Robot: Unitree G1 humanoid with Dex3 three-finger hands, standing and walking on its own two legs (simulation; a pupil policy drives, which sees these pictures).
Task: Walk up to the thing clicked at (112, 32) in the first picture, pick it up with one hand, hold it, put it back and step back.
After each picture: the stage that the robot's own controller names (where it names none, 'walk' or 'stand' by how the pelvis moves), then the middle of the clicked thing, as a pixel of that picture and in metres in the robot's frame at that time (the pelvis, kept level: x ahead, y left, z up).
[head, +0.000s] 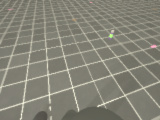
stand; (111, 34) +2.02 -0.54 -0.65
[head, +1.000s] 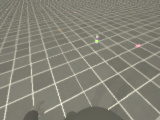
walk; (96, 40) +1.93 -0.06 -0.62
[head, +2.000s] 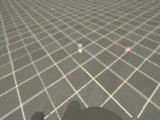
walk; (80, 49) +1.31 +0.30 -0.65
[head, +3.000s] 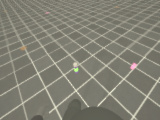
walk; (76, 68) +0.81 +0.29 -0.65
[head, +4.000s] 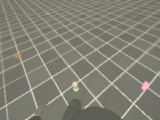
walk; (75, 87) +0.45 +0.22 -0.64
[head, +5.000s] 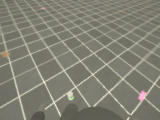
stand; (70, 96) +0.30 +0.19 -0.63
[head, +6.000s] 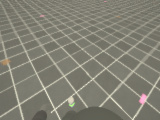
stand; (71, 102) +0.28 +0.18 -0.66
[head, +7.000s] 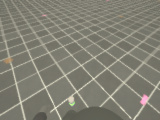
stand; (71, 101) +0.29 +0.19 -0.66
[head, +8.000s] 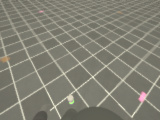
stand; (71, 100) +0.28 +0.19 -0.66
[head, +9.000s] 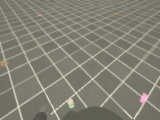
stand; (71, 103) +0.25 +0.19 -0.66
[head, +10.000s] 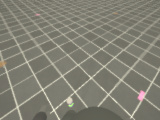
stand; (70, 102) +0.26 +0.20 -0.66
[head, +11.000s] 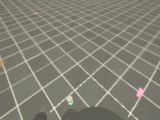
stand; (70, 100) +0.27 +0.20 -0.66
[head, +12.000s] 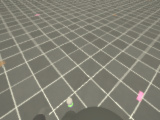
stand; (70, 102) +0.27 +0.19 -0.66
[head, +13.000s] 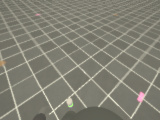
stand; (70, 103) +0.26 +0.19 -0.66
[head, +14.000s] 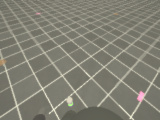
go down; (70, 102) +0.27 +0.19 -0.66
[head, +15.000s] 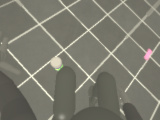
go down; (57, 65) +0.34 +0.24 -0.23
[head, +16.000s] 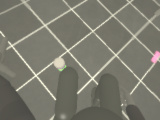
approach; (61, 65) +0.34 +0.24 -0.23
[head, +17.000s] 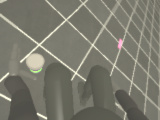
close in; (35, 65) +0.32 +0.27 -0.14
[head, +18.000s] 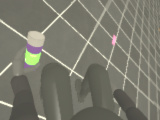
close; (33, 53) +0.38 +0.27 -0.14
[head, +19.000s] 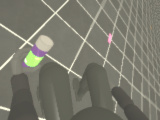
lift; (35, 56) +0.37 +0.25 -0.15
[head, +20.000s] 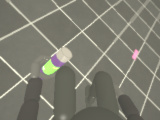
lift; (53, 64) +0.31 +0.25 -0.06
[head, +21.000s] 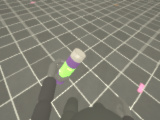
lift; (68, 67) +0.32 +0.14 +0.09
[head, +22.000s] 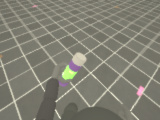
hold; (71, 70) +0.32 +0.13 +0.06
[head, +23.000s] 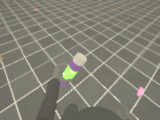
hold; (71, 70) +0.32 +0.13 +0.06
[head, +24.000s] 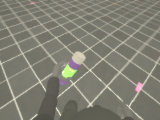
crouch; (70, 69) +0.33 +0.14 +0.04
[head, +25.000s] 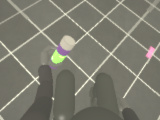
lower; (60, 54) +0.41 +0.19 -0.03
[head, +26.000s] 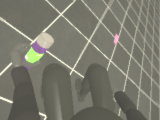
lower; (36, 52) +0.39 +0.26 -0.14
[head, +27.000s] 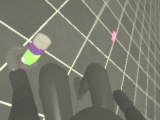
lower; (32, 54) +0.38 +0.26 -0.15
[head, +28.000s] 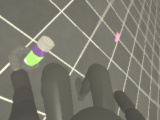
lower; (35, 55) +0.37 +0.26 -0.16
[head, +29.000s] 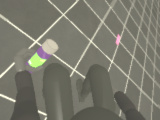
lower; (39, 57) +0.36 +0.25 -0.15
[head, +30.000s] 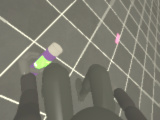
draw back; (44, 60) +0.36 +0.22 -0.17
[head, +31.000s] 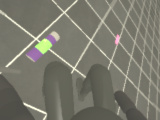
rise; (44, 45) +0.46 +0.24 -0.24
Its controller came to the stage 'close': yes
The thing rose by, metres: 0.71
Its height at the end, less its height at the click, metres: -0.09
